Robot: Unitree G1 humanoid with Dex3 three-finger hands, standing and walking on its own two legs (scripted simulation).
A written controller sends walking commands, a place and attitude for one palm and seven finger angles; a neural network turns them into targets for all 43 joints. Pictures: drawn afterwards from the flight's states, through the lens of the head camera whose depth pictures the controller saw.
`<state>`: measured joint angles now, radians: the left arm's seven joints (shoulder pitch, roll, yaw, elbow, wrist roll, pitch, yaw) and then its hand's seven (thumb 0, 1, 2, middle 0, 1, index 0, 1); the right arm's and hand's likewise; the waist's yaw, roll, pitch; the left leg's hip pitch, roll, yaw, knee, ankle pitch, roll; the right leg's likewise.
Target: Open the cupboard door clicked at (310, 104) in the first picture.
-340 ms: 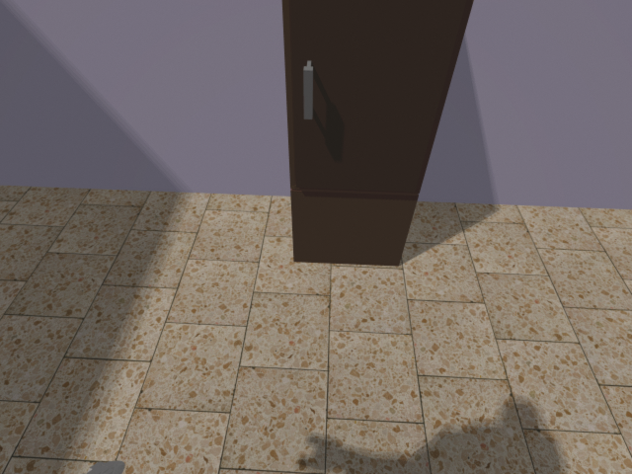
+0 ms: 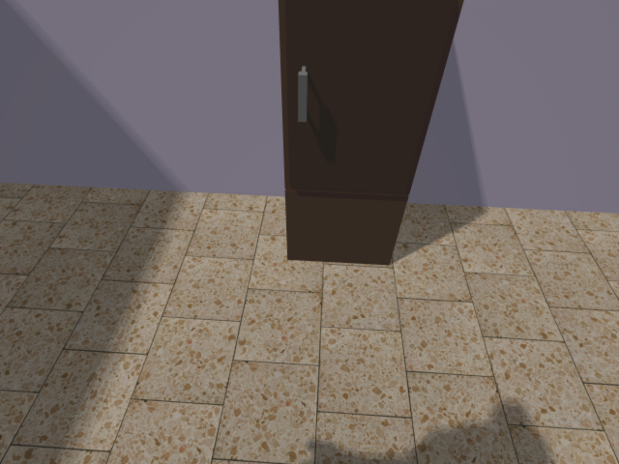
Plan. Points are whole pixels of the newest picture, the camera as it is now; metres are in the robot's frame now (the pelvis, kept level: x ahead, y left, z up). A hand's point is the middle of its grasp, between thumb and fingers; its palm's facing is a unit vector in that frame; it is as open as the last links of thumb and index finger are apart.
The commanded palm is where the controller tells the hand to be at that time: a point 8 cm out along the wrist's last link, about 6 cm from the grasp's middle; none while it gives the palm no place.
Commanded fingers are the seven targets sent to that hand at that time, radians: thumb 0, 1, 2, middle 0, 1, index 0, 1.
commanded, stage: stand and wait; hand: left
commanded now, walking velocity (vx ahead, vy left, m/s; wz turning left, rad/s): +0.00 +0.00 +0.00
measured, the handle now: (303, 94) +1.01 +0.08 +0.00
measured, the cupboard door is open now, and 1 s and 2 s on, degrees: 0 0 0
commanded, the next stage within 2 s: look at it before walking up in 0.48 s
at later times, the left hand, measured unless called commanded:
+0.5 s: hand out of the picture +0.06 +0.24 -0.15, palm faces -0.04 -0.94 -0.34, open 7.4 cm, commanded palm none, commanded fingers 0.00 0.90 0.90 -0.20 -0.30 -0.20 -0.30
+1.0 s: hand out of the picture +0.07 +0.23 -0.15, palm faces -0.04 -0.94 -0.33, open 7.4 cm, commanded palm none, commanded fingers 0.00 0.90 0.90 -0.20 -0.30 -0.20 -0.30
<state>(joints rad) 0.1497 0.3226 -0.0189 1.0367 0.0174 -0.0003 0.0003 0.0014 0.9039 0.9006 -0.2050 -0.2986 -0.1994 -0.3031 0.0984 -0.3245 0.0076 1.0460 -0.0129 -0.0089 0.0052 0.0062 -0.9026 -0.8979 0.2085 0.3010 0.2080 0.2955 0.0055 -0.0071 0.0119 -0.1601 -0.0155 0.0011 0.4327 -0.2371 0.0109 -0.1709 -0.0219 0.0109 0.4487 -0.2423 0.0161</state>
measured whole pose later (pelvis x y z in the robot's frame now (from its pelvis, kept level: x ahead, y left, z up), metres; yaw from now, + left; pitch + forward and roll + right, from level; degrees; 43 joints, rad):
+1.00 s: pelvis -0.01 -0.01 +0.00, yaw +0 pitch -2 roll +0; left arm 0.15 0.34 -0.01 1.09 0.02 -0.01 0.00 0.00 0.90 0.90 -0.20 -0.30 -0.20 -0.30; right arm 0.12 -0.34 0.01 1.12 -0.01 -0.01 0.00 0.01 -0.90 -0.90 0.21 0.30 0.21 0.30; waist 0.00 0.00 0.02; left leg -0.14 0.00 0.00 0.37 -0.19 -0.01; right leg -0.15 0.00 0.01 0.38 -0.20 0.00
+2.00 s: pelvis +0.17 -0.01 +0.00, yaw -4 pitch +0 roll +0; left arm 0.35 0.17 0.06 1.11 0.04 0.00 -0.01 0.00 0.91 0.90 -0.20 -0.30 -0.19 -0.30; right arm 0.31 -0.13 -0.04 1.09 -0.03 -0.07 -0.03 0.00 -0.94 -0.90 0.21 0.30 0.21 0.29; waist 0.01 -0.04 0.00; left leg -0.19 0.06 0.19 0.48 -0.27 0.02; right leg -0.49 -0.08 -0.07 1.09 -0.30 -0.01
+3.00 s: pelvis +0.46 -0.12 -0.01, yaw -3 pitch -1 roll +1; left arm 0.24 0.17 0.04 1.05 0.03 0.01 0.03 0.01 0.92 0.90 -0.20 -0.30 -0.19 -0.30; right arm 0.19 -0.16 -0.06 1.07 -0.01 0.03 -0.03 0.00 -0.93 -0.90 0.21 0.30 0.21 0.30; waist 0.00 -0.01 0.08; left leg -0.25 0.06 0.17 0.60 -0.31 0.00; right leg -0.30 -0.06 -0.08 0.60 -0.25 0.00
